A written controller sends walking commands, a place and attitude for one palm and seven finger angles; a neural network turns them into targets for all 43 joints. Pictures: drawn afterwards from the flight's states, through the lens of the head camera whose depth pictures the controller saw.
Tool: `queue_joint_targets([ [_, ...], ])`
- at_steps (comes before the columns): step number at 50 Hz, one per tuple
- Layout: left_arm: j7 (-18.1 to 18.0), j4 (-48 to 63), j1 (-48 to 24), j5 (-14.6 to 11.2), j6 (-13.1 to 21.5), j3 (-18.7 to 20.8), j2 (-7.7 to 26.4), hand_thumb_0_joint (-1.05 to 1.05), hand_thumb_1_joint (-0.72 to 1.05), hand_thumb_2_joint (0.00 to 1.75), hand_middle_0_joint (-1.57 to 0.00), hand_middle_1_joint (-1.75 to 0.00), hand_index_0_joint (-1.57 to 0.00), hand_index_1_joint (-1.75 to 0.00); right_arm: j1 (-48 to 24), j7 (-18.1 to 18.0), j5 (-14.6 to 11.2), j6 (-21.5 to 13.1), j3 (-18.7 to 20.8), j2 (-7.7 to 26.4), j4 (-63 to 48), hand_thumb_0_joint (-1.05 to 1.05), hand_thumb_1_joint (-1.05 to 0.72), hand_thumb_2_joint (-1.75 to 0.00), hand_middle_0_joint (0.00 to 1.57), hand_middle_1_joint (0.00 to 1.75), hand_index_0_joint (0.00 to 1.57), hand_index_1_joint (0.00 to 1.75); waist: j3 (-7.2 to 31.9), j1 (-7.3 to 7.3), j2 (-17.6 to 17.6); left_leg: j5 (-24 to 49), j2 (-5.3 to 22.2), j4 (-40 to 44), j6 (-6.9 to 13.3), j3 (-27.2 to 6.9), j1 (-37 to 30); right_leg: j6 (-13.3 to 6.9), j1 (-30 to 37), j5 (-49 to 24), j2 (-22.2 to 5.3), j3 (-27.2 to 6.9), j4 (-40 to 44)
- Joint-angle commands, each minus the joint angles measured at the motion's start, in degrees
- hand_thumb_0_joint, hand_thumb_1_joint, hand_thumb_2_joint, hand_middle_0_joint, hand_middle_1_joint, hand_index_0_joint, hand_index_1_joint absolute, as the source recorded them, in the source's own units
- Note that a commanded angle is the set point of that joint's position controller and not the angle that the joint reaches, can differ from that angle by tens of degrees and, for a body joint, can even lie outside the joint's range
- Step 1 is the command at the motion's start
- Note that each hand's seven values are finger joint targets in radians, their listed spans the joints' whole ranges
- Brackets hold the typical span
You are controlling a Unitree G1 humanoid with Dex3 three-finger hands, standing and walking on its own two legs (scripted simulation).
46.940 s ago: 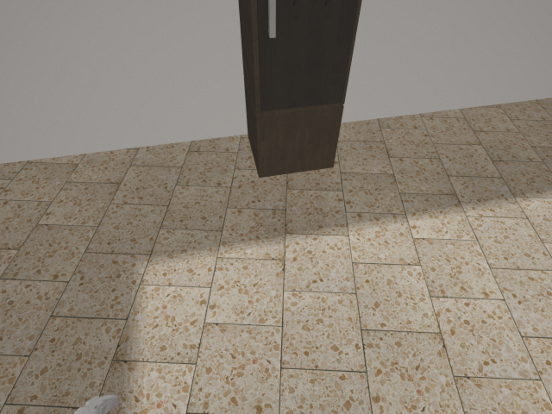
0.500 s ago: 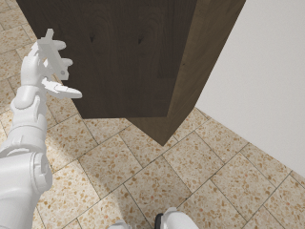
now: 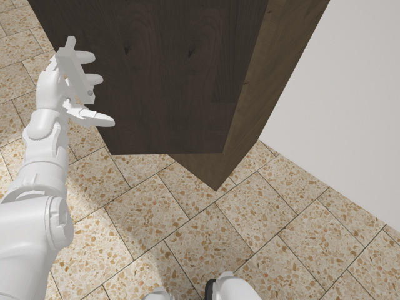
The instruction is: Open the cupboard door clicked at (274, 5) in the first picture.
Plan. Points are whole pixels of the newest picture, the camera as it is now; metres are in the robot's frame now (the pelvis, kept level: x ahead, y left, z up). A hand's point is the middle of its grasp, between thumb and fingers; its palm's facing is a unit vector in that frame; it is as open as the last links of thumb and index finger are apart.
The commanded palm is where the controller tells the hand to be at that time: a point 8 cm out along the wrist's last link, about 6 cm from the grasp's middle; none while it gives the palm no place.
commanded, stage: close the thumb around the handle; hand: left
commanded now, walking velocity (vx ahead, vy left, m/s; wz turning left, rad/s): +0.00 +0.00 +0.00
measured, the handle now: (80, 71) +0.55 +0.21 +0.10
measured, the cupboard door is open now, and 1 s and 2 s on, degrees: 42 43 83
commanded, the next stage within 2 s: pull the door open along its arc in 0.80 s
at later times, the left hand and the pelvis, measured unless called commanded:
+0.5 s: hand (91, 92) +0.50 +0.19 +0.09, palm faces +0.01 -1.00 -0.02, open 9.7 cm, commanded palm +0.47 +0.22 +0.09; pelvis +0.00 +0.01 +0.00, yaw +1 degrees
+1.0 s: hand (90, 94) +0.49 +0.19 +0.09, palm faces +0.01 -1.00 -0.02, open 5.7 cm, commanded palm +0.46 +0.23 +0.09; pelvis +0.01 +0.00 +0.00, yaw +0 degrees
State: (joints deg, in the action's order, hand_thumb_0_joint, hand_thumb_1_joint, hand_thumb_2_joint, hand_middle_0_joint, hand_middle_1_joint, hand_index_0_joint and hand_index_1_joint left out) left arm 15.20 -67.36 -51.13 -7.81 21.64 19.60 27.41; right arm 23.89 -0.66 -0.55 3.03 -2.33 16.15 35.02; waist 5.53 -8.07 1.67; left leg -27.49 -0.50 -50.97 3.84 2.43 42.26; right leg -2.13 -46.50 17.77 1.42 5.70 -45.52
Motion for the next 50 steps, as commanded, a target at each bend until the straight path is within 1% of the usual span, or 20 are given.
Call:
queue_joint_targets([
  [1,0.0,11.4,-25.7,-0.4,3.3,-0.2,10.3,0.00,-0.50,0.30,-0.30,-1.20,-0.30,-1.20,9.2,-0.5,0.1,-0.8,3.7,9.9,-2.6,0.00,-0.90,-0.90,0.20,0.30,0.20,0.30,23.9,-1.76,4.2,29.1,1.5,5.7,-3.5,-6.7,-12.9,0.5,14.4,-17.6,0.9,-4.3,1.9],
  [2,-0.2,12.1,-25.7,-0.4,3.4,0.6,11.5,0.00,-0.50,0.30,-0.30,-1.20,-0.30,-1.20,9.3,-0.5,0.1,-0.7,3.8,10.0,-2.7,0.00,-0.90,-0.90,0.20,0.30,0.20,0.30,24.1,-1.56,3.9,29.1,1.5,5.8,-3.6,-6.7,-12.7,0.5,15.1,-17.6,0.9,-4.3,2.0],
  [4,-0.3,14.9,-25.7,-0.1,4.1,0.2,11.2,0.00,-0.50,0.30,-0.30,-1.20,-0.30,-1.20,9.3,-0.3,0.1,-0.5,3.9,9.8,-3.0,0.00,-0.90,-0.90,0.20,0.30,0.20,0.30,27.3,-0.66,8.3,35.5,1.9,5.3,-4.8,-7.6,-17.2,0.3,13.6,-18.6,0.9,-3.9,1.2],
  [7,-0.4,13.9,-24.3,-0.5,3.6,-2.8,6.5,0.00,-0.39,0.35,-0.31,-1.21,-0.31,-1.21,9.1,0.1,0.2,-0.2,4.1,9.5,-2.6,0.00,-0.90,-0.90,0.20,0.30,0.20,0.30,25.6,-1.58,6.6,37.9,2.5,4.8,-5.3,-7.9,-18.7,0.6,11.2,-18.4,1.2,-3.5,1.6],
  [11,-1.3,12.4,-25.3,-0.4,3.4,-1.6,7.6,0.00,-0.16,0.44,-0.32,-1.24,-0.32,-1.24,9.3,0.0,0.2,0.1,4.2,9.8,-2.2,0.00,-0.90,-0.90,0.20,0.30,0.20,0.30,23.4,-1.77,3.5,34.5,2.3,5.5,-5.0,-8.1,-16.3,0.6,11.7,-17.1,1.2,-3.3,1.6],
  [15,-1.9,13.3,-25.8,0.3,4.1,-2.4,6.5,0.00,0.06,0.54,-0.34,-1.26,-0.34,-1.26,9.5,0.2,0.4,0.0,4.4,9.5,-1.9,0.00,-0.90,-0.90,0.20,0.30,0.20,0.30,25.6,-1.34,6.8,37.9,2.4,5.0,-5.8,-8.8,-19.2,0.4,10.4,-17.2,1.1,-3.1,1.2],
  [18,-1.9,14.5,-27.2,0.0,4.5,-4.6,4.1,0.00,0.23,0.61,-0.35,-1.28,-0.35,-1.28,9.4,0.4,0.5,-0.1,4.4,9.4,-2.1,0.00,-0.90,-0.90,0.20,0.30,0.20,0.30,25.5,-2.12,6.7,39.1,2.5,4.7,-5.8,-9.0,-19.9,0.4,9.8,-17.4,1.2,-3.1,1.1],
  [21,-2.1,12.3,-26.7,0.3,4.2,-3.3,5.8,0.00,0.40,0.68,-0.36,-1.30,-0.36,-1.30,9.4,0.4,0.4,0.1,4.3,9.6,-1.6,0.00,-0.90,-0.90,0.20,0.30,0.20,0.30,24.2,-2.20,4.0,35.1,2.2,5.1,-5.3,-8.5,-17.1,0.5,11.1,-16.9,1.2,-3.3,1.5],
  [24,-1.8,14.2,-27.0,0.2,4.7,-2.8,6.4,0.00,0.56,0.76,-0.38,-1.31,-0.38,-1.31,9.4,0.4,0.4,-0.1,4.4,9.6,-1.8,0.00,-0.90,-0.90,0.20,0.30,0.20,0.30,27.0,-1.64,5.9,36.9,2.1,4.8,-5.4,-8.6,-18.4,0.4,12.2,-18.3,1.1,-3.5,1.2],
  [27,-1.4,12.3,-26.6,0.1,4.1,-2.9,6.7,0.00,0.73,0.83,-0.39,-1.33,-0.39,-1.33,9.0,0.2,0.3,0.1,4.1,9.6,-1.8,0.00,-0.90,-0.90,0.20,0.30,0.20,0.30,24.0,-2.29,3.7,31.7,1.6,5.4,-4.5,-7.6,-14.7,0.5,13.4,-17.4,1.1,-3.8,1.9],
  [30,-1.0,13.6,-24.9,0.1,4.6,-1.1,8.8,0.00,0.90,0.90,-0.40,-1.35,-0.40,-1.35,8.9,0.1,0.3,0.0,4.2,9.6,-2.2,0.00,-0.90,-0.90,0.20,0.30,0.20,0.30,26.4,-0.84,6.1,33.5,1.6,5.2,-4.6,-7.5,-15.7,0.2,14.7,-18.5,1.0,-3.9,1.4],
  [33,-0.6,15.4,-25.3,-0.4,4.8,-4.0,5.4,0.00,0.90,0.90,-0.40,-1.35,-0.40,-1.35,8.9,0.3,0.3,-0.1,4.1,9.3,-2.6,0.00,-0.90,-0.90,0.20,0.30,0.20,0.30,26.3,-1.54,7.3,37.1,2.0,5.2,-5.2,-8.1,-18.0,0.2,13.3,-19.1,1.2,-3.4,1.4],
  [36,-0.8,16.0,-23.7,-0.8,4.9,-1.6,7.8,0.00,0.90,0.90,-0.40,-1.35,-0.40,-1.35,8.8,0.4,0.3,0.1,4.5,9.6,-2.3,0.00,-0.90,-0.90,0.20,0.30,0.20,0.30,27.4,-0.83,5.5,36.7,1.9,4.9,-4.9,-7.5,-17.5,0.3,15.1,-20.4,1.3,-3.9,1.7],
  [37,-0.7,15.5,-23.3,-0.6,4.7,-3.3,6.1,0.00,0.90,0.90,-0.40,-1.35,-0.40,-1.35,8.6,0.3,0.1,0.1,4.3,9.4,-2.5,0.00,-0.90,-0.90,0.20,0.30,0.20,0.30,26.1,-1.39,4.2,35.7,1.9,5.3,-4.6,-7.4,-16.4,0.5,15.4,-20.4,1.2,-3.8,1.9],
  [43,-1.1,15.8,-25.8,-0.2,4.9,-2.2,8.0,0.00,0.90,0.90,-0.40,-1.35,-0.40,-1.35,8.5,0.0,0.1,0.0,4.2,9.5,-2.2,0.00,-0.90,-0.90,0.20,0.30,0.20,0.30,24.9,-1.52,5.7,32.2,1.4,5.8,-4.0,-7.0,-14.9,0.2,15.9,-19.5,0.9,-4.1,1.9],
  [44,-1.0,15.7,-25.9,-0.1,5.0,-3.5,6.5,0.00,0.90,0.90,-0.40,-1.35,-0.40,-1.35,8.3,0.1,0.1,-0.1,4.2,9.3,-2.1,0.00,-0.90,-0.90,0.20,0.30,0.20,0.30,25.2,-1.75,6.5,32.7,1.4,5.7,-4.3,-7.2,-16.1,0.4,14.8,-19.1,0.9,-4.1,2.1],
  [45,-0.8,15.1,-25.6,-0.2,4.9,-3.4,6.4,0.00,0.90,0.90,-0.40,-1.35,-0.40,-1.35,8.2,0.1,0.1,-0.2,4.2,9.3,-1.9,0.00,-0.90,-0.90,0.20,0.30,0.20,0.30,25.0,-1.58,7.1,33.2,1.5,5.6,-4.5,-7.2,-16.3,0.3,14.4,-18.9,0.9,-4.0,2.0],
  [46,-1.0,13.9,-25.6,0.2,5.0,1.4,12.9,0.00,0.90,0.90,-0.40,-1.35,-0.40,-1.35,8.7,-0.2,0.3,0.1,4.2,10.0,-1.5,0.00,-0.90,-0.90,0.20,0.30,0.20,0.30,25.2,-1.06,4.4,31.4,1.4,5.3,-4.0,-6.9,-14.1,0.3,16.3,-19.3,1.0,-4.4,1.9],
  [47,-0.7,12.6,-21.9,0.5,4.6,3.2,15.2,0.00,0.90,0.90,-0.40,-1.35,-0.40,-1.35,8.7,-0.4,0.1,0.3,4.1,10.1,-2.1,0.00,-0.90,-0.90,0.20,0.30,0.20,0.30,25.3,-0.18,3.1,30.1,1.1,5.6,-3.4,-6.2,-11.7,0.3,18.7,-20.2,0.9,-4.8,1.9],
  [50,1.0,15.0,-17.3,-0.6,4.7,1.7,12.2,0.00,0.90,0.90,-0.40,-1.35,-0.40,-1.35,7.2,-0.4,-0.2,0.2,3.7,9.2,-4.1,0.00,-0.90,-0.90,0.20,0.30,0.20,0.30,26.5,1.16,4.4,30.8,0.8,6.3,-3.0,-5.0,-10.8,0.3,22.4,-23.0,0.6,-5.1,1.8],
])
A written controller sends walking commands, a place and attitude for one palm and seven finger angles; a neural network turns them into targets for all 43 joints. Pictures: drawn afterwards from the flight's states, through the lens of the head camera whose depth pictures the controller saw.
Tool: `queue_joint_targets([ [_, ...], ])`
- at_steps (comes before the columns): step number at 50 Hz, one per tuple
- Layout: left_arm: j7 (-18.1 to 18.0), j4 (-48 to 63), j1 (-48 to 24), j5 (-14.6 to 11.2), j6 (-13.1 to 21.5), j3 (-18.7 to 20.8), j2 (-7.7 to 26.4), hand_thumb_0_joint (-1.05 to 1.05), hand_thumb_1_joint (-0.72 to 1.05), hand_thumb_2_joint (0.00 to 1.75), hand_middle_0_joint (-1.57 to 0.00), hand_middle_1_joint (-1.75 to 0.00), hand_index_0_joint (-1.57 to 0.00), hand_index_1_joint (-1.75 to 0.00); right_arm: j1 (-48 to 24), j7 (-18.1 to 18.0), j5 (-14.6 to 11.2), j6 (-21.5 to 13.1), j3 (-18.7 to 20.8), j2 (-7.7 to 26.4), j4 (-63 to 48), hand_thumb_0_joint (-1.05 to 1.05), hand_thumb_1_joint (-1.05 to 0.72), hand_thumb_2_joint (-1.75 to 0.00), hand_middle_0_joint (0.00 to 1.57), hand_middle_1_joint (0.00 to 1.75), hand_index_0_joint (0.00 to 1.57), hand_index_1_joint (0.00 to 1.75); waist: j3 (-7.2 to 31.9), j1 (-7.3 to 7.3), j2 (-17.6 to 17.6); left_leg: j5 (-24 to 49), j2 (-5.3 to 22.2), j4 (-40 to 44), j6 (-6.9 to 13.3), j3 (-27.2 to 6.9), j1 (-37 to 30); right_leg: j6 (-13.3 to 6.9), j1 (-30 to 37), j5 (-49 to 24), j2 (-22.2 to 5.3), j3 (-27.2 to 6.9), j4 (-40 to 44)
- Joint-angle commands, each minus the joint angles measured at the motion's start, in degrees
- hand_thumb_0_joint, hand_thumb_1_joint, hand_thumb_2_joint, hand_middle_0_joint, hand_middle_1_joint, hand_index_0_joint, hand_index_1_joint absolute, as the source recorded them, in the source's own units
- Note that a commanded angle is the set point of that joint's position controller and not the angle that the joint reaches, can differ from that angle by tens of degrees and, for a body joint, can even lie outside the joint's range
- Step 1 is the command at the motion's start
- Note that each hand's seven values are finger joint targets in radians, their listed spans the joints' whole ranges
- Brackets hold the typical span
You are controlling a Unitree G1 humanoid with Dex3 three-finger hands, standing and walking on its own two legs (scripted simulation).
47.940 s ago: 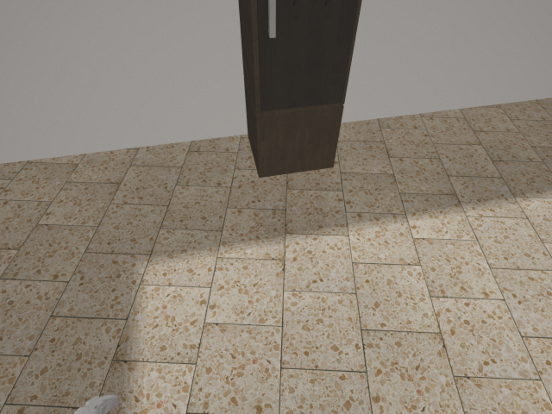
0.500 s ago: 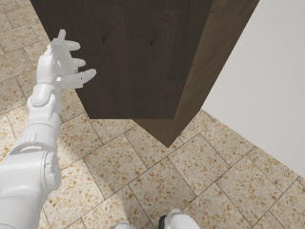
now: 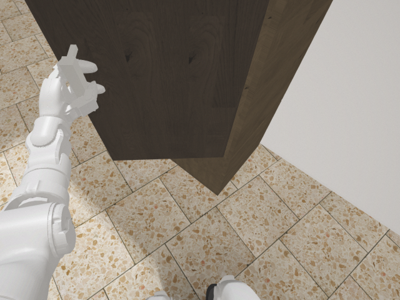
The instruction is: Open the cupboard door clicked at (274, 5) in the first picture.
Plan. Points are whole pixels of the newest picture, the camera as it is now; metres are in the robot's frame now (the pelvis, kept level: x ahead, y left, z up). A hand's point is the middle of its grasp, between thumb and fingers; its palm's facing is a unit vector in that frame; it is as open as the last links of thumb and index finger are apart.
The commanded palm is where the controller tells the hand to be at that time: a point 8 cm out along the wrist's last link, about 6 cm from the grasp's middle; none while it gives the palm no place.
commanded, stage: pull the door open along its arc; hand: left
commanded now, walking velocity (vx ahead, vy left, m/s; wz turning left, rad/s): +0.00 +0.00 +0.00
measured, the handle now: (82, 79) +0.53 +0.21 +0.09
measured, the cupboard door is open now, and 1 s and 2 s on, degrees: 43 83 85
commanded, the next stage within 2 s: open thumb and fingers to let go in 0.98 s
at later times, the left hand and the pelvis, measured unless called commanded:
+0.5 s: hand (104, 157) +0.36 +0.15 +0.09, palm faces +0.09 -0.99 +0.06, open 6.2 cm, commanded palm +0.31 +0.21 +0.09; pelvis +0.01 +0.00 +0.02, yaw -1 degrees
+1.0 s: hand (151, 200) +0.28 +0.07 +0.09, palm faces +0.40 -0.92 +0.01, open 6.1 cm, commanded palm +0.21 +0.10 +0.09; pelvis +0.00 -0.03 +0.02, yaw +2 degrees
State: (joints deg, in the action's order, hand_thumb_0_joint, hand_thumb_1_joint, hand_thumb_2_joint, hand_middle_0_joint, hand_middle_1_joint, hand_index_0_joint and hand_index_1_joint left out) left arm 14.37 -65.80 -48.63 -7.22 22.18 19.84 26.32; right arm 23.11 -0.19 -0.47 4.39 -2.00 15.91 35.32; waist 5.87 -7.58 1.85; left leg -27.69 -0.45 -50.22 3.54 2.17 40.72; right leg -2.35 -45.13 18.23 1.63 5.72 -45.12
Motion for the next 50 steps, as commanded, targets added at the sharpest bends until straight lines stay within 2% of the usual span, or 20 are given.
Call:
queue_joint_targets([
  [1,2.3,13.8,-17.9,-1.7,4.0,1.8,13.2,0.00,0.90,0.90,-0.40,-1.35,-0.40,-1.35,7.8,-0.9,-0.3,-1.1,3.4,9.5,-4.8,0.00,-0.90,-0.90,0.20,0.30,0.20,0.30,26.3,1.18,3.3,31.6,0.8,5.8,-2.8,-4.9,-9.4,0.4,21.8,-23.7,0.4,-5.0,1.3],
  [5,3.2,20.5,-11.2,-3.6,3.7,2.9,13.4,0.00,0.90,0.90,-0.40,-1.35,-0.40,-1.35,6.7,-0.7,-0.8,-0.9,3.8,9.3,-6.9,0.00,-0.90,-0.90,0.20,0.30,0.20,0.30,28.7,2.84,3.0,35.2,1.1,6.2,-2.6,-4.1,-10.2,0.4,25.4,-27.7,0.4,-5.5,1.6],
  [6,3.3,20.9,-8.5,-4.0,3.2,2.8,12.6,0.00,0.90,0.90,-0.40,-1.35,-0.40,-1.35,6.2,-0.7,-0.9,-0.9,3.8,9.2,-7.5,0.00,-0.90,-0.90,0.20,0.30,0.20,0.30,27.8,3.36,3.0,34.5,1.0,6.5,-2.5,-3.6,-9.6,0.4,25.8,-27.8,0.4,-5.6,1.9],
  [7,3.4,21.9,-5.5,-4.5,2.7,2.3,11.4,0.00,0.90,0.90,-0.40,-1.35,-0.40,-1.35,5.8,-0.5,-1.1,-0.9,3.9,9.0,-8.0,0.00,-0.90,-0.90,0.20,0.30,0.20,0.30,26.3,3.57,0.7,33.7,1.1,7.1,-2.3,-3.5,-8.8,0.5,26.5,-27.6,0.5,-5.3,2.3],
  [14,2.3,41.6,17.0,-7.6,0.8,0.5,5.3,0.00,0.90,0.90,-0.40,-1.35,-0.40,-1.35,1.3,0.5,-1.9,-2.6,4.5,7.4,-12.1,0.00,-0.90,-0.90,0.20,0.30,0.20,0.30,26.4,7.60,1.9,39.7,1.3,9.4,-2.4,-2.6,-10.9,0.0,32.2,-32.5,-0.5,-5.7,2.8],
  [16,1.4,47.0,23.1,-8.2,0.0,-0.9,2.5,0.00,0.90,0.90,-0.40,-1.35,-0.40,-1.35,-0.5,0.8,-2.1,-3.3,4.4,7.0,-12.8,0.00,-0.90,-0.90,0.20,0.30,0.20,0.30,23.5,7.64,0.8,39.5,1.4,10.2,-2.7,-2.4,-11.4,0.2,31.8,-32.3,-0.5,-5.2,3.4],
  [18,0.2,50.4,26.0,-8.3,-0.6,-0.8,2.2,0.00,0.90,0.90,-0.40,-1.35,-0.40,-1.35,-2.1,0.6,-2.2,-3.8,4.4,7.2,-13.3,0.00,-0.90,-0.90,0.20,0.30,0.20,0.30,20.7,7.35,-0.7,36.9,1.2,10.8,-2.7,-2.3,-11.3,0.2,31.4,-30.6,-0.4,-4.8,3.9],
  [19,-7.7,55.8,25.1,-10.7,-1.3,5.7,0.5,0.00,0.90,0.90,-0.40,-1.35,-0.40,-1.35,-5.3,0.8,-2.1,-4.6,4.5,5.0,-13.9,0.00,-0.90,-0.90,0.20,0.30,0.20,0.30,20.1,11.74,-0.3,35.1,0.5,11.3,-3.7,-2.3,-10.4,0.1,30.3,-28.4,-0.1,-3.9,4.7],
  [20,-11.7,55.9,28.6,-9.3,-2.3,0.7,-5.4,0.00,0.90,0.90,-0.40,-1.35,-0.40,-1.35,-5.9,1.1,-1.8,-5.1,4.2,4.7,-13.4,0.00,-0.90,-0.90,0.20,0.30,0.20,0.30,17.2,9.90,1.4,33.8,0.5,11.9,-4.3,-2.1,-11.9,0.3,28.4,-26.1,0.0,-3.4,5.0],
  [21,-14.2,56.2,30.4,-8.6,-2.9,-0.6,-7.6,0.00,0.90,0.90,-0.40,-1.35,-0.40,-1.35,-6.1,1.3,-1.7,-5.6,4.0,4.7,-13.0,0.00,-0.90,-0.90,0.20,0.30,0.20,0.30,14.6,9.48,-0.6,32.5,0.8,12.4,-4.9,-2.8,-11.9,0.4,26.5,-23.5,-0.1,-2.6,5.3],
  [22,-16.6,57.5,31.0,-7.4,-3.3,-0.9,-8.0,0.00,0.90,0.90,-0.40,-1.35,-0.40,-1.35,-6.5,1.3,-1.5,-5.8,4.1,4.8,-12.5,0.00,-0.90,-0.90,0.20,0.30,0.20,0.30,14.4,9.33,-0.3,32.2,0.9,12.4,-5.3,-3.0,-12.6,0.4,25.8,-22.3,-0.1,-2.6,5.1],
  [23,-19.1,59.7,32.0,-6.2,-3.3,-1.8,-8.7,0.00,0.90,0.90,-0.40,-1.35,-0.40,-1.35,-6.8,1.3,-1.0,-5.8,4.2,4.7,-12.5,0.00,-0.90,-0.90,0.20,0.30,0.20,0.30,14.9,9.54,-2.3,31.7,0.9,12.4,-4.9,-3.0,-12.6,0.3,26.8,-22.0,-0.2,-2.5,5.1],
  [24,-21.5,61.2,32.7,-5.0,-3.6,-3.1,-10.6,0.00,0.90,0.90,-0.40,-1.35,-0.40,-1.35,-7.7,1.3,-0.7,-5.9,4.2,4.1,-12.5,0.00,-0.90,-0.90,0.20,0.30,0.20,0.30,15.8,9.59,-1.2,30.7,0.7,12.2,-4.8,-2.5,-13.2,0.4,27.2,-22.1,-0.6,-3.0,5.1],
  [28,-30.9,65.2,32.3,0.3,-4.8,-9.1,-16.6,0.00,0.90,0.90,-0.40,-1.35,-0.40,-1.35,-10.2,1.1,0.8,-5.9,3.8,2.9,-12.1,0.00,-0.90,-0.90,0.20,0.30,0.20,0.30,14.8,9.38,-3.3,25.2,0.5,12.6,-4.4,-2.9,-12.6,0.3,27.6,-18.3,-1.3,-3.3,5.5],
  [32,-39.3,70.5,34.5,5.9,-7.4,-16.2,-23.1,0.00,0.90,0.90,-0.40,-1.35,-0.40,-1.35,-13.2,1.2,2.0,-5.1,3.3,1.6,-12.2,0.00,-0.90,-0.90,0.20,0.30,0.20,0.30,15.7,9.52,-1.3,24.0,0.3,12.5,-4.2,-3.0,-13.6,0.1,27.7,-16.7,-1.9,-3.5,5.6],
  [33,-40.6,70.1,36.5,7.0,-8.4,-18.3,-24.9,0.00,0.90,0.90,-0.40,-1.35,-0.40,-1.35,-13.2,1.1,2.3,-4.8,3.3,1.6,-12.4,0.00,-0.90,-0.90,0.20,0.30,0.20,0.30,14.8,8.89,-3.9,22.6,0.4,12.6,-3.8,-3.1,-13.4,0.2,27.9,-15.9,-1.9,-3.4,6.2],
  [39,-42.7,74.9,38.6,10.4,-11.6,-26.9,-29.6,0.00,0.90,0.90,-0.40,-1.35,-0.40,-1.35,-15.5,-0.2,2.9,-3.3,3.1,1.1,-13.2,0.00,-0.90,-0.90,0.20,0.30,0.20,0.30,13.1,7.33,-5.4,18.5,0.3,13.0,-3.0,-3.0,-13.9,0.2,29.3,-14.3,-2.6,-4.6,8.4],
  [44,-42.5,77.8,44.4,10.0,-12.5,-31.8,-33.4,0.00,0.90,0.90,-0.40,-1.35,-0.40,-1.35,-17.1,-0.7,2.9,-3.6,2.6,0.4,-13.8,0.00,-0.90,-0.90,0.20,0.30,0.20,0.30,10.6,7.37,-6.2,16.1,-0.1,13.1,-2.7,-3.3,-13.7,0.3,30.2,-12.3,-3.1,-5.1,9.8],
  [46,-42.8,80.1,48.2,10.6,-12.5,-33.5,-34.3,0.00,0.90,0.90,-0.40,-1.35,-0.40,-1.35,-17.4,-0.6,2.9,-3.8,2.7,0.1,-14.2,0.00,-0.90,-0.90,0.20,0.30,0.20,0.30,11.1,7.84,-4.9,16.2,-0.2,12.8,-2.7,-3.3,-13.9,0.1,30.7,-12.4,-3.2,-5.5,9.7],
  [50,-43.2,84.7,57.5,12.1,-12.7,-37.1,-36.3,0.00,0.90,0.90,-0.40,-1.35,-0.40,-1.35,-17.0,0.2,2.9,-4.3,3.0,-0.3,-15.0,0.00,-0.90,-0.90,0.20,0.30,0.20,0.30,11.3,8.31,-5.5,19.0,-0.1,12.2,-2.7,-3.5,-14.5,-0.1,31.9,-16.8,-3.3,-5.1,8.7],
])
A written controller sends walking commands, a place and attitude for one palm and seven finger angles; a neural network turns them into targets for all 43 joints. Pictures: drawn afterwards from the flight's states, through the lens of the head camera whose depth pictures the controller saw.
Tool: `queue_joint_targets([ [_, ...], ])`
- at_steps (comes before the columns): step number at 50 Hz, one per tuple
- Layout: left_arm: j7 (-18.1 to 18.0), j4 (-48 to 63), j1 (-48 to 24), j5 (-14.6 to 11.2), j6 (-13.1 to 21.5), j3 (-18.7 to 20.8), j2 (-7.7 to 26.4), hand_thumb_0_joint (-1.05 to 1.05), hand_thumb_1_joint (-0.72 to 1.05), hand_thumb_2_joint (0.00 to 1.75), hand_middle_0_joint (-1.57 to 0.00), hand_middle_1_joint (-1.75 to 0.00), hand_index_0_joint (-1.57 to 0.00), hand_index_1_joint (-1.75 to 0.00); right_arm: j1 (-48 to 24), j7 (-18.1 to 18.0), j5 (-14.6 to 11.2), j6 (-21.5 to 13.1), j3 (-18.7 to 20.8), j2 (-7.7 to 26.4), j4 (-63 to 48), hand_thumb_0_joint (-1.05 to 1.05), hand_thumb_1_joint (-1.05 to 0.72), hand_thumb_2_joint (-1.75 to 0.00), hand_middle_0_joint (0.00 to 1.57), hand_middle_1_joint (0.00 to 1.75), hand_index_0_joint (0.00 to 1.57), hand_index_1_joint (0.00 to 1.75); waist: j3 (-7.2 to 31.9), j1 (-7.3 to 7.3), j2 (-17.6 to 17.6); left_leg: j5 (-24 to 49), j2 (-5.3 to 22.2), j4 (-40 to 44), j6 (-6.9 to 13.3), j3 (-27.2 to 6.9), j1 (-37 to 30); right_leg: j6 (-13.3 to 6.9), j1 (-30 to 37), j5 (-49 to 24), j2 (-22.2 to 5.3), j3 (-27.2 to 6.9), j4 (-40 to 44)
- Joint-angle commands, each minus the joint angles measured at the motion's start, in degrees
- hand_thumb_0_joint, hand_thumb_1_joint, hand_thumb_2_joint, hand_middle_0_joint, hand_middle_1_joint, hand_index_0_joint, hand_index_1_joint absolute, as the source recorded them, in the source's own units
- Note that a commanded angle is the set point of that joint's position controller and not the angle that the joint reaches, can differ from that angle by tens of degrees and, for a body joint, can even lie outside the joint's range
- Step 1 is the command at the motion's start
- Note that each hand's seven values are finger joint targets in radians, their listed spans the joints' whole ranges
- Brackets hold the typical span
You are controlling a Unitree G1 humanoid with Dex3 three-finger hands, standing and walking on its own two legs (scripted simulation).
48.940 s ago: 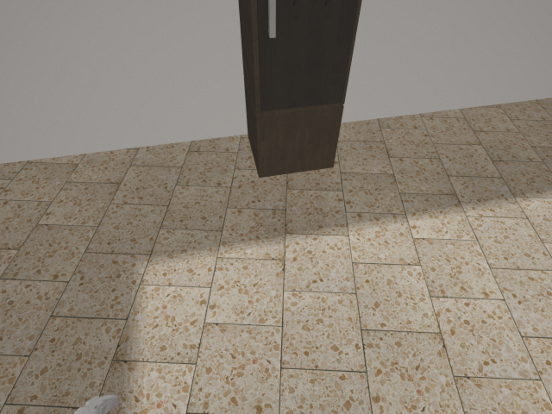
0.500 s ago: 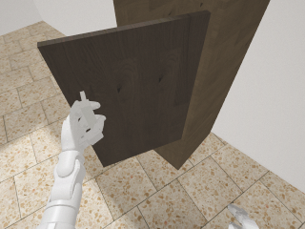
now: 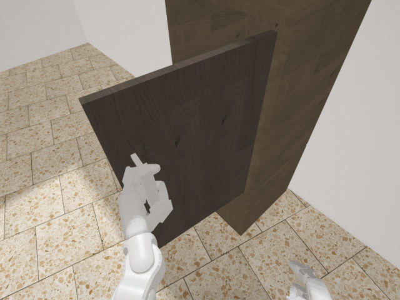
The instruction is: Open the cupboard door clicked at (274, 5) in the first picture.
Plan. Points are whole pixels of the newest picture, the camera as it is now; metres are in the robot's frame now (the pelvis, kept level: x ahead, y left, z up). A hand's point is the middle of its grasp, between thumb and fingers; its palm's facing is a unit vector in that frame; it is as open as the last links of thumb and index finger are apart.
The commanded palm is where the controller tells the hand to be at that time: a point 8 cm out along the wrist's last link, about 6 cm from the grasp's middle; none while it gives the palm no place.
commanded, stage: open thumb and fingers to let go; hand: left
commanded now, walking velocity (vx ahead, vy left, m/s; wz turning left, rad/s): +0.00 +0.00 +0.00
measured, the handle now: (145, 181) +0.33 +0.13 +0.08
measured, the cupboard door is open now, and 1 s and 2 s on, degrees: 83 85 87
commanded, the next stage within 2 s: slide the hand sideways off the handle in 0.90 s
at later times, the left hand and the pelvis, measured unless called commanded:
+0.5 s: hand (170, 205) +0.28 +0.08 +0.07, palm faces +0.36 -0.93 -0.02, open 10.7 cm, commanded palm +0.23 +0.12 +0.07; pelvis -0.01 -0.02 +0.00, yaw +1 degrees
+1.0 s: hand (167, 207) +0.27 +0.08 +0.08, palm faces +0.32 -0.95 +0.00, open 14.5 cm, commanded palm +0.23 +0.13 +0.07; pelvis -0.02 +0.01 +0.00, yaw +0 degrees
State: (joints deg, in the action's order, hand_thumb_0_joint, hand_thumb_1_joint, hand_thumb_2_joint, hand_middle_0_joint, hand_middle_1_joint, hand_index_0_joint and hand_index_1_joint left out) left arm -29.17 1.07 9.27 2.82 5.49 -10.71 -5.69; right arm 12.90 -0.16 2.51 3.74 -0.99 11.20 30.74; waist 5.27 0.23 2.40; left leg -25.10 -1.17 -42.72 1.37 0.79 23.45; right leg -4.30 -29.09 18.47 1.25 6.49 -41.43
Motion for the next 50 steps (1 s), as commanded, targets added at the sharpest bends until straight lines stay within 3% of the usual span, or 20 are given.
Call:
queue_joint_targets([
  [1,0.0,17.7,-2.3,2.5,3.9,-6.1,-3.2,0.00,0.90,0.90,-0.40,-1.35,-0.40,-1.35,-6.9,0.1,-0.1,-3.6,1.9,4.6,-10.3,0.00,-0.90,-0.90,0.20,0.30,0.20,0.30,11.0,-0.12,-5.8,16.0,0.6,4.3,-0.5,-2.2,3.1,1.9,15.0,-17.0,-3.0,-6.2,5.0],
  [3,-1.0,16.8,-6.0,2.9,3.7,-5.2,-1.9,0.00,0.90,0.90,-0.40,-1.35,-0.40,-1.35,-7.5,-0.3,0.0,-3.6,1.6,4.5,-9.9,0.00,-0.90,-0.90,0.20,0.30,0.20,0.30,8.6,-0.65,-5.7,13.4,0.3,4.1,-0.4,-2.5,4.2,2.0,13.4,-13.7,-3.2,-7.1,5.9],
  [4,-2.0,16.3,-11.3,2.8,3.9,-3.0,0.3,0.00,0.90,0.90,-0.40,-1.35,-0.40,-1.35,-8.0,-0.8,0.2,-3.6,1.4,4.7,-9.4,0.00,-0.90,-0.90,0.20,0.30,0.20,0.30,7.8,-1.22,-5.6,11.7,0.1,3.7,-0.3,-2.5,4.8,2.2,12.0,-11.1,-3.5,-7.6,6.4],
  [5,-2.3,15.2,-10.7,2.6,3.7,-3.4,-1.1,0.00,0.83,0.87,-0.40,-1.34,-0.40,-1.34,-8.4,-0.9,0.3,-3.7,1.3,4.2,-9.3,0.00,-0.90,-0.90,0.20,0.30,0.20,0.30,7.4,-0.61,-5.4,10.7,-0.1,3.6,-0.3,-2.4,5.0,2.3,11.9,-9.0,-3.6,-7.9,6.8],
  [9,-2.4,12.5,-12.8,1.7,4.0,-1.2,0.7,0.00,0.55,0.75,-0.38,-1.31,-0.38,-1.31,-9.1,-1.7,0.3,-3.6,1.0,4.0,-8.5,0.00,-0.90,-0.90,0.20,0.30,0.20,0.30,8.6,-0.51,-7.7,8.0,-0.6,3.0,-0.2,-2.3,6.4,3.1,13.0,-4.4,-4.8,-10.7,9.0],
  [18,0.3,9.7,-17.4,0.4,4.7,-0.6,1.0,0.00,-0.08,0.48,-0.33,-1.24,-0.33,-1.24,-9.0,-2.5,0.2,-3.9,0.9,4.0,-7.4,0.00,-0.90,-0.90,0.20,0.30,0.20,0.30,10.9,-0.95,-8.0,8.5,-0.6,2.9,-0.2,-2.4,6.0,3.9,14.8,-7.5,-5.5,-11.5,9.1],
  [24,1.2,10.1,-16.2,-0.9,5.3,0.4,1.2,0.00,-0.50,0.30,-0.30,-1.20,-0.30,-1.20,-9.4,-2.5,0.0,-4.0,0.8,3.9,-7.8,0.00,-0.90,-0.90,0.20,0.30,0.20,0.30,11.4,-0.17,-7.7,8.3,-0.6,3.6,-0.3,-2.4,6.2,3.9,16.1,-7.0,-5.7,-12.0,9.6],
  [26,1.3,9.4,-15.5,-1.3,5.2,0.4,1.0,0.00,-0.50,0.30,-0.30,-1.20,-0.30,-1.20,-9.5,-2.4,-0.1,-4.1,0.7,3.9,-8.0,0.00,-0.90,-0.90,0.20,0.30,0.20,0.30,10.1,-0.19,-7.9,7.6,-0.6,3.7,-0.4,-2.4,6.3,3.9,15.3,-5.7,-5.7,-11.8,10.0],
  [27,1.1,9.5,-16.0,-1.4,5.3,1.4,1.8,0.00,-0.50,0.30,-0.29,-1.15,-0.29,-1.15,-9.3,-2.4,-0.1,-4.0,0.7,4.0,-7.9,0.00,-0.90,-0.90,0.20,0.30,0.20,0.30,10.4,-0.08,-8.8,7.4,-0.6,3.9,-0.3,-2.4,6.5,3.8,15.7,-4.7,-5.5,-11.7,10.1],
  [32,0.3,8.5,-15.5,-0.7,5.1,1.0,1.4,0.00,-0.50,0.30,-0.25,-0.90,-0.25,-0.90,-9.4,-2.1,-0.1,-4.0,0.8,4.0,-8.2,0.00,-0.90,-0.90,0.20,0.30,0.20,0.30,9.0,0.35,-7.4,7.2,-0.6,4.3,-0.3,-2.3,6.2,3.3,14.2,-2.1,-5.1,-11.1,10.2],
  [35,-0.3,9.7,-15.1,-0.5,5.3,0.5,1.0,0.00,-0.50,0.30,-0.22,-0.75,-0.22,-0.75,-9.7,-1.9,0.0,-4.1,1.0,4.1,-8.7,0.00,-0.90,-0.90,0.20,0.30,0.20,0.30,10.1,0.76,-5.5,8.1,-0.5,4.5,-0.3,-2.0,5.5,2.9,14.1,-3.1,-4.6,-10.2,9.2],
  [36,-0.4,9.3,-15.8,-0.4,5.2,0.0,0.5,0.00,-0.50,0.30,-0.22,-0.70,-0.22,-0.70,-9.3,-1.8,-0.1,-4.1,0.9,4.1,-8.5,0.00,-0.90,-0.90,0.20,0.30,0.20,0.30,9.7,0.19,-6.8,8.2,-0.4,4.4,-0.2,-2.1,5.4,2.9,13.7,-3.4,-4.5,-9.7,9.1],
  [38,-0.8,8.8,-15.1,-0.5,5.2,0.5,0.6,0.00,-0.50,0.30,-0.20,-0.60,-0.20,-0.60,-9.2,-1.7,0.0,-4.2,1.0,4.2,-8.6,0.00,-0.90,-0.90,0.20,0.30,0.20,0.30,9.3,0.67,-7.4,8.1,-0.4,4.9,-0.2,-2.4,5.5,2.7,13.6,-3.0,-4.1,-9.0,8.8],
  [44,-2.1,8.1,-17.8,0.6,4.7,-0.2,0.0,0.00,-0.50,0.30,-0.15,-0.30,-0.15,-0.30,-9.7,-1.7,0.1,-3.9,0.9,4.2,-8.5,0.00,-0.90,-0.90,0.20,0.30,0.20,0.30,7.6,0.44,-6.6,6.9,-0.3,5.2,-0.3,-2.4,5.3,2.4,11.0,0.4,-3.7,-8.0,8.5],
  [50,-2.7,7.9,-20.3,0.8,3.9,-2.3,-2.3,0.00,-0.50,0.30,-0.15,-0.30,-0.15,-0.30,-9.8,-1.6,0.1,-3.7,0.9,4.3,-8.3,0.00,-0.90,-0.90,0.20,0.30,0.20,0.30,8.8,0.05,-5.7,7.7,-0.2,5.1,-0.5,-2.8,4.4,2.1,9.4,-1.1,-3.0,-6.2,6.5],
])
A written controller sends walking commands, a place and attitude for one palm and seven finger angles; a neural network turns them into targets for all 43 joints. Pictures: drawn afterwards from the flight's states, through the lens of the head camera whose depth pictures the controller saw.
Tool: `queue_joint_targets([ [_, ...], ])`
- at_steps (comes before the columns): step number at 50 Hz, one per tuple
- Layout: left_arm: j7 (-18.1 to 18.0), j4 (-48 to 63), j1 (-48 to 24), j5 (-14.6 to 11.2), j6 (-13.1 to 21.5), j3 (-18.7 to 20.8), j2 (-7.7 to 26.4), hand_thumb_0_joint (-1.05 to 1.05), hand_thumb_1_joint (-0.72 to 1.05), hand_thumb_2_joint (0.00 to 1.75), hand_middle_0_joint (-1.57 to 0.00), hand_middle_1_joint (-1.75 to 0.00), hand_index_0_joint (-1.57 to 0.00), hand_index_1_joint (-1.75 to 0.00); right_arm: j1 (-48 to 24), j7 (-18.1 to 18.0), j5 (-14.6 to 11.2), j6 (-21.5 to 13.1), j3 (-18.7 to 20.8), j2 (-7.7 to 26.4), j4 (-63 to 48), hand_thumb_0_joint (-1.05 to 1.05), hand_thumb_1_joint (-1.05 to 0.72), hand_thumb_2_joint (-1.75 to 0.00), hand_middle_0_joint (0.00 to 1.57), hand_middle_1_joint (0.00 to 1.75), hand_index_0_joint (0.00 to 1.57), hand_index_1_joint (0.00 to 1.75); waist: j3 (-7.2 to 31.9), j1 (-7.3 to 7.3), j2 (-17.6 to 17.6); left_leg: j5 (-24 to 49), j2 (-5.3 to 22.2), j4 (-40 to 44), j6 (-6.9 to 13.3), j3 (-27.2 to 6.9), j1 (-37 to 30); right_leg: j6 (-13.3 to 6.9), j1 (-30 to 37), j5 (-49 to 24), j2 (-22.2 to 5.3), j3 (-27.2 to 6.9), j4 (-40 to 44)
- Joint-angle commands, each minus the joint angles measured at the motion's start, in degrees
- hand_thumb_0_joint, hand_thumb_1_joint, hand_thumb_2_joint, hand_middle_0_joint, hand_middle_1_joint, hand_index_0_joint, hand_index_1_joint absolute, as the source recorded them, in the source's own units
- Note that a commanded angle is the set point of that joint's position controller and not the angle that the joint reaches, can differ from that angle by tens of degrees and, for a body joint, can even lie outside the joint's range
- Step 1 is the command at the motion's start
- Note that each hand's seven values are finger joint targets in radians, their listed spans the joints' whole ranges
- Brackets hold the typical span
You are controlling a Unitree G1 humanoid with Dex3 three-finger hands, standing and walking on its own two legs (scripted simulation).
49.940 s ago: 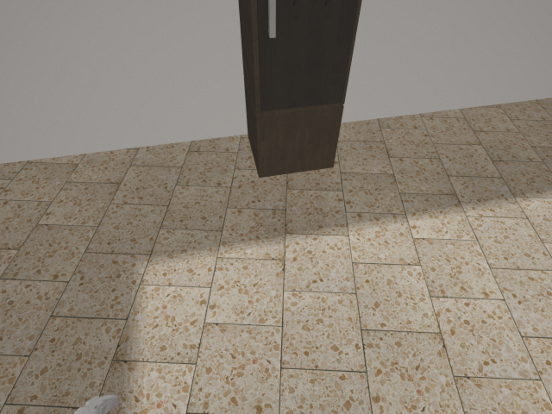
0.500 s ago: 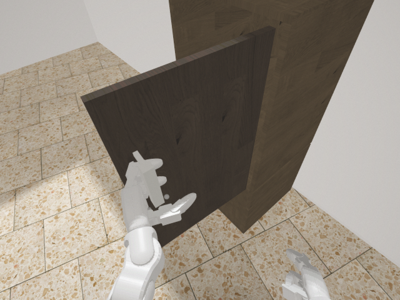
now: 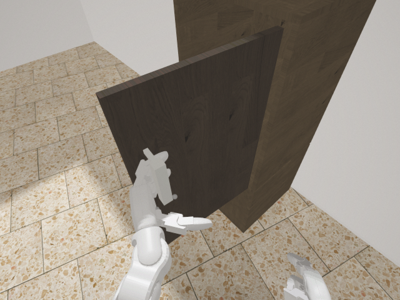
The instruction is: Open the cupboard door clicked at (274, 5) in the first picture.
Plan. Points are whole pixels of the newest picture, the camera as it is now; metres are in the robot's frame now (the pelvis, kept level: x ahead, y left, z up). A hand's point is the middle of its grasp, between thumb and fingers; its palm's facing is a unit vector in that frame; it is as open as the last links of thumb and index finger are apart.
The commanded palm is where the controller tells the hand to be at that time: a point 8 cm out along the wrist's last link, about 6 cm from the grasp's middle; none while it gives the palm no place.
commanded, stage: slide the hand sideways off the handle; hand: left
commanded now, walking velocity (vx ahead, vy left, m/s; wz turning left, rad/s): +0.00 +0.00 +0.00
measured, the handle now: (157, 176) +0.34 +0.11 +0.08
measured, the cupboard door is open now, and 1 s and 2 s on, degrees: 85 87 87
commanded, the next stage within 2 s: draw the hand back to the body in 1.20 s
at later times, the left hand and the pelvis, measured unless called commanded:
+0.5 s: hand (168, 216) +0.25 +0.08 +0.08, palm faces -0.14 -0.99 +0.00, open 16.1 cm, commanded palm +0.22 +0.14 +0.08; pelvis +0.01 +0.03 -0.01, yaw -2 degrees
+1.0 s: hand (132, 244) +0.20 +0.13 +0.07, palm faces -0.03 -1.00 -0.05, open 16.2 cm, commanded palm +0.17 +0.20 +0.08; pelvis +0.02 +0.01 -0.02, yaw -1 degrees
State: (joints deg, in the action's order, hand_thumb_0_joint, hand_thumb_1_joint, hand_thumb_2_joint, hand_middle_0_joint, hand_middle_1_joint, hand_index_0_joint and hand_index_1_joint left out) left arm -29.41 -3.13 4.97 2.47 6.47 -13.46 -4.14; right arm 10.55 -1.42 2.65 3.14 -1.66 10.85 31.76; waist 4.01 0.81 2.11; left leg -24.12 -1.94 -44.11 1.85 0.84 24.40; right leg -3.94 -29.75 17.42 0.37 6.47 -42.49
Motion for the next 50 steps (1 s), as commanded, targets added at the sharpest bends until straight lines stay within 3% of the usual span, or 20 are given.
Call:
queue_joint_targets([
  [1,9.4,10.4,-15.1,6.3,5.2,-9.4,1.5,0.00,-0.50,0.30,-0.15,-0.30,-0.15,-0.30,-3.2,0.1,-0.4,-3.3,1.3,6.7,-7.0,0.00,-0.90,-0.90,0.20,0.30,0.20,0.30,7.8,-5.15,-8.7,8.1,0.9,5.7,-0.1,-2.6,1.9,2.0,8.3,-5.9,-2.2,-7.0,6.0],
  [2,15.6,13.1,-17.4,4.0,7.4,-4.2,5.9,0.00,-0.50,0.30,-0.15,-0.30,-0.15,-0.30,-2.6,-0.4,-0.9,-3.9,1.6,6.5,-8.9,0.00,-0.90,-0.90,0.20,0.30,0.20,0.30,10.8,-3.52,-7.8,8.8,0.8,5.6,0.2,-2.7,3.1,1.9,10.3,-8.3,-2.3,-6.7,4.9],
  [3,19.5,14.0,-18.1,3.2,8.8,-3.4,8.3,0.00,-0.50,0.30,-0.15,-0.30,-0.15,-0.30,-2.5,-0.9,-1.2,-3.8,1.5,6.7,-9.0,0.00,-0.90,-0.90,0.20,0.30,0.20,0.30,12.5,-2.89,-5.9,9.8,0.7,5.6,0.2,-2.7,2.9,1.5,12.0,-9.9,-2.4,-7.2,4.1],
  [5,26.1,15.3,-19.5,1.2,10.0,-5.9,6.8,0.00,-0.50,0.30,-0.15,-0.30,-0.15,-0.30,-2.9,-1.3,-2.0,-5.2,1.3,6.2,-9.9,0.00,-0.90,-0.90,0.20,0.30,0.20,0.30,12.4,-3.14,-2.5,9.0,0.7,5.8,0.0,-3.0,1.1,1.4,10.5,-8.5,-2.3,-7.0,4.2],
  [6,29.8,15.3,-19.9,-0.9,10.3,-6.9,6.1,0.00,-0.50,0.30,-0.15,-0.30,-0.15,-0.30,-2.5,-1.4,-2.6,-6.1,1.1,6.4,-10.2,0.00,-0.90,-0.90,0.20,0.30,0.20,0.30,11.9,-3.69,-2.2,8.5,0.8,6.1,-0.1,-3.6,0.6,1.4,9.8,-7.4,-2.1,-6.5,4.3],
  [8,34.1,14.1,-18.1,-7.2,8.3,-5.9,3.9,0.00,-0.50,0.30,-0.15,-0.30,-0.15,-0.30,-3.6,-1.5,-3.9,-7.6,0.5,6.5,-11.6,0.00,-0.90,-0.90,0.20,0.30,0.20,0.30,9.7,-3.10,-1.8,5.9,0.9,7.1,-0.4,-4.4,0.8,1.2,8.8,-3.6,-1.3,-5.7,5.4],
  [10,34.3,14.2,-15.4,-11.2,6.9,-3.1,3.0,0.00,-0.50,0.30,-0.15,-0.30,-0.15,-0.30,-4.2,-1.8,-4.6,-9.2,0.4,6.7,-12.4,0.00,-0.90,-0.90,0.20,0.30,0.20,0.30,8.7,-1.95,-4.6,3.6,1.1,8.3,-1.0,-5.3,1.5,1.5,8.6,0.0,-1.0,-4.4,5.8],
  [12,32.6,15.1,-11.1,-12.2,5.8,-0.7,3.3,0.00,-0.50,0.30,-0.15,-0.30,-0.15,-0.30,-3.8,-1.4,-4.6,-10.4,0.5,6.9,-12.8,0.00,-0.90,-0.90,0.20,0.30,0.20,0.30,9.0,-0.65,-6.8,4.2,1.2,8.8,-1.2,-5.4,2.1,1.7,9.0,0.0,-0.9,-3.8,5.5],
  [14,30.0,17.0,-7.5,-10.4,5.7,1.3,5.3,0.00,-0.50,0.30,-0.15,-0.30,-0.15,-0.30,-3.3,-0.7,-4.3,-10.8,0.7,6.9,-13.2,0.00,-0.90,-0.90,0.20,0.30,0.20,0.30,9.0,0.55,-5.1,6.2,1.3,9.0,-1.8,-5.4,1.8,1.4,8.5,-1.3,-1.0,-3.3,4.1],
  [15,29.0,18.2,-6.2,-9.3,5.6,0.3,4.5,0.00,-0.50,0.30,-0.15,-0.30,-0.15,-0.30,-3.1,-0.3,-4.1,-11.0,0.7,6.8,-13.5,0.00,-0.90,-0.90,0.20,0.30,0.20,0.30,8.9,0.43,-4.8,7.3,1.5,8.9,-2.0,-5.4,1.4,1.4,7.8,-2.1,-0.9,-3.1,3.5],
  [18,26.4,19.5,-2.3,-6.2,5.4,2.0,7.4,0.00,-0.50,0.30,-0.15,-0.30,-0.15,-0.30,-1.7,0.6,-3.5,-10.7,1.1,7.2,-13.8,0.00,-0.90,-0.90,0.20,0.30,0.20,0.30,7.9,0.68,-5.5,9.4,1.8,8.2,-2.2,-4.9,2.3,1.2,7.4,-3.6,-0.9,-3.4,2.9],
  [24,25.2,25.0,4.0,-4.7,4.8,4.4,9.7,0.00,-0.50,0.30,-0.15,-0.30,-0.15,-0.30,-1.5,1.0,-3.1,-9.5,0.9,6.7,-15.6,0.00,-0.90,-0.90,0.20,0.30,0.20,0.30,8.8,1.21,-2.5,11.4,1.8,7.1,-2.4,-3.6,3.0,0.9,8.4,-6.0,-0.9,-4.0,1.8],
  [28,26.0,27.9,10.6,-5.8,4.7,5.9,10.5,0.00,-0.50,0.30,-0.15,-0.30,-0.15,-0.30,-1.1,0.9,-3.3,-9.0,1.0,6.7,-16.6,0.00,-0.90,-0.90,0.20,0.30,0.20,0.30,8.4,1.36,-3.3,12.4,1.8,6.4,-2.3,-3.3,3.9,0.9,9.3,-7.8,-0.5,-4.1,1.6],
  [29,26.2,29.4,11.4,-6.1,4.8,5.5,10.1,0.00,-0.50,0.30,-0.15,-0.30,-0.15,-0.30,-1.3,0.9,-3.3,-9.0,1.0,6.6,-16.9,0.00,-0.90,-0.90,0.20,0.30,0.20,0.30,8.3,1.10,-2.1,12.4,1.8,6.0,-2.1,-3.0,3.8,1.1,8.8,-8.1,-0.5,-4.2,1.5],
  [32,27.0,31.2,14.2,-6.7,5.4,6.1,10.7,0.00,-0.50,0.30,-0.15,-0.30,-0.15,-0.30,-0.1,0.6,-3.3,-9.5,1.1,6.9,-17.1,0.00,-0.90,-0.90,0.20,0.30,0.20,0.30,8.4,0.37,-4.0,13.3,1.9,5.0,-2.0,-3.3,4.2,1.3,8.4,-9.5,-0.3,-4.0,0.9],
  [37,29.0,35.2,23.0,-7.5,7.1,7.1,11.8,0.00,-0.50,0.30,-0.15,-0.30,-0.15,-0.30,1.4,0.7,-3.3,-10.3,1.7,6.9,-17.7,0.00,-0.90,-0.90,0.20,0.30,0.20,0.30,10.9,0.94,-2.2,18.3,1.7,3.0,-2.3,-2.9,4.0,1.5,8.9,-14.4,-0.2,-4.1,-0.9],
  [38,29.5,34.6,24.3,-7.7,7.2,7.7,12.5,0.00,-0.50,0.30,-0.15,-0.30,-0.15,-0.30,1.8,0.6,-3.3,-10.4,1.8,7.1,-17.7,0.00,-0.90,-0.90,0.20,0.30,0.20,0.30,10.8,0.81,-3.5,18.4,1.6,2.6,-2.1,-2.9,4.6,1.5,9.3,-15.3,-0.2,-4.4,-0.9],
  [43,32.2,36.5,26.7,-9.2,8.9,11.0,15.4,0.00,-0.50,0.30,-0.15,-0.30,-0.15,-0.30,1.9,0.0,-3.5,-11.2,2.1,7.6,-17.9,0.00,-0.90,-0.90,0.20,0.30,0.20,0.30,8.6,0.09,-4.7,13.9,1.2,1.1,-1.3,-2.9,8.1,1.7,8.3,-13.2,-0.2,-5.5,-0.8],
  [46,34.5,37.8,28.6,-11.0,10.3,11.5,15.4,0.00,-0.50,0.30,-0.15,-0.30,-0.15,-0.30,2.0,-0.4,-3.6,-12.1,2.1,7.6,-18.2,0.00,-0.90,-0.90,0.20,0.30,0.20,0.30,8.9,-0.09,-3.4,12.2,0.8,-0.3,-1.1,-2.7,9.2,2.1,7.4,-12.0,-0.4,-5.8,-1.0],
  [50,37.3,36.7,29.5,-13.3,11.1,15.7,18.3,0.00,-0.50,0.30,-0.15,-0.30,-0.15,-0.30,1.9,-1.0,-3.9,-12.8,2.4,8.1,-17.7,0.00,-0.90,-0.90,0.20,0.30,0.20,0.30,8.7,-0.22,-4.3,9.1,0.4,-2.2,-0.9,-2.6,12.6,2.4,7.5,-8.3,-1.0,-7.9,-0.1],
])
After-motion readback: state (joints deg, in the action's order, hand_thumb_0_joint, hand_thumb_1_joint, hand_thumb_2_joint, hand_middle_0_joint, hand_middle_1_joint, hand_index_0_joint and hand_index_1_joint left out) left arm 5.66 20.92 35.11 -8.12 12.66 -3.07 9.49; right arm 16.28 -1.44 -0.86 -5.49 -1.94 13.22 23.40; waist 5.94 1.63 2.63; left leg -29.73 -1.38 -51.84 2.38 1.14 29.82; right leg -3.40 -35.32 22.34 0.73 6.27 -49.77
